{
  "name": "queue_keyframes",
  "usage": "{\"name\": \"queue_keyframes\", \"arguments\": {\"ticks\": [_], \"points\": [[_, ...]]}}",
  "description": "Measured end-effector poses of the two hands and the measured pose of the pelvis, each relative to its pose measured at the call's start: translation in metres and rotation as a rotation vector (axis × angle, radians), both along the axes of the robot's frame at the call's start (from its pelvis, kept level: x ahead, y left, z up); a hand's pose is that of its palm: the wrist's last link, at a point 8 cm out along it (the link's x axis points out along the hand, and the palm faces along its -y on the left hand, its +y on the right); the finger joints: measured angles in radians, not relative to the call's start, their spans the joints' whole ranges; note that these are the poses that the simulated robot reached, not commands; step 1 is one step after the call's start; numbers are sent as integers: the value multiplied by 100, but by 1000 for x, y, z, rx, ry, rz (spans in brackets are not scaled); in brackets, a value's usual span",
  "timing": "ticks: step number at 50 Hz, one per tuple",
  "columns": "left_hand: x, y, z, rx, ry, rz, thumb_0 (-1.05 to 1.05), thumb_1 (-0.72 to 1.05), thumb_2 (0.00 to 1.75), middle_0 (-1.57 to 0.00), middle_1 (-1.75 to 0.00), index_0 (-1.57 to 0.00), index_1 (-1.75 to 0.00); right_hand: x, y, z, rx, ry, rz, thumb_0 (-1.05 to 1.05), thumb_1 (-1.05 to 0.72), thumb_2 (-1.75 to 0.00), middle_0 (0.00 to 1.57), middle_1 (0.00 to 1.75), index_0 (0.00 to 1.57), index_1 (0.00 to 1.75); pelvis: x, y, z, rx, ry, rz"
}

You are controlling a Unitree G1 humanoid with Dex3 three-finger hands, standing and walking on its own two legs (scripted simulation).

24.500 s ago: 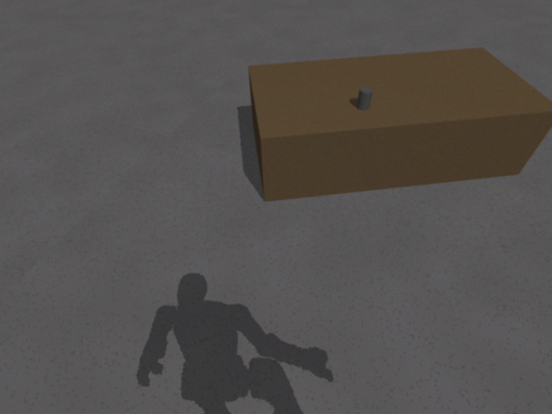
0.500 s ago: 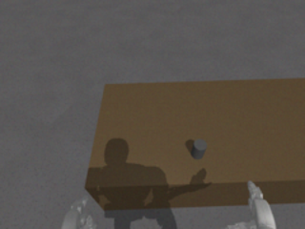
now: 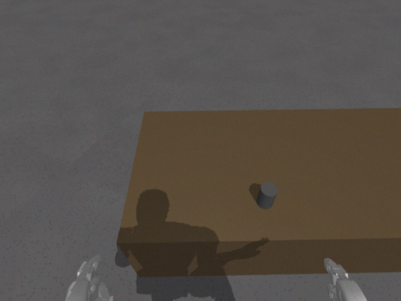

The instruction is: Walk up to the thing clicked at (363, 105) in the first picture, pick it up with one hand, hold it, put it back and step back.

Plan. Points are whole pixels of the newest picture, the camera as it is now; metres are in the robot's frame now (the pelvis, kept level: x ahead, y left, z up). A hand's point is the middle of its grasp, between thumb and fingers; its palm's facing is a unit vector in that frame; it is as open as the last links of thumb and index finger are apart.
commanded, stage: home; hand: right
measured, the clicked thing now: (266, 195) +0.54 -0.19 -0.28
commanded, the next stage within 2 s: none
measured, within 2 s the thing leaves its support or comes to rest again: neither
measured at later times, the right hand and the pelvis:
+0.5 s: hand out of the picture +0.17 -0.20 -0.05, palm faces +0.04 +0.97 -0.22, open 17.6 cm; pelvis +0.01 -0.02 +0.00, yaw +0 degrees
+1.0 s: hand (325, 299) +0.18 -0.20 -0.05, palm faces +0.04 +0.97 -0.22, open 17.6 cm; pelvis +0.02 -0.02 +0.00, yaw +0 degrees
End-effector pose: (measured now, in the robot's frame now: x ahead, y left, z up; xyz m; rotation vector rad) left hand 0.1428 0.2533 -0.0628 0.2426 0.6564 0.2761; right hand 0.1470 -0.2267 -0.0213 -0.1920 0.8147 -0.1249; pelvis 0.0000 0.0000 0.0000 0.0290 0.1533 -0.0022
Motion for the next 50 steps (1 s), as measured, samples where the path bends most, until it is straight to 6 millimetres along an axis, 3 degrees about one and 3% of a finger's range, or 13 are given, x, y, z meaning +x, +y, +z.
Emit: {"name": "queue_keyframes", "arguments": {"ticks": [8, 29, 50], "points": [[-1, -9, -5, 0, -5, -2, 1, 90, 90, -20, -30, -20, -30, -2, -7, -2, -6, 13, -6, -1, 56, -4, 6, 5, 5, 5, 1, -5, -4, 5, 8, 1], [28, -30, 1, 13, -57, -30, 1, 89, 90, -20, -30, -21, -30, 12, -21, -1, 1, 18, -8, -1, 57, -4, 5, 4, 5, 5, 15, -18, -4, 16, 25, -2], [22, -29, -1, 12, -37, -18, 1, 89, 90, -20, -30, -21, -30, 13, -22, -1, -1, 19, -7, -1, 56, -4, 5, 5, 5, 5, 16, -19, -3, 16, 28, 0]]}}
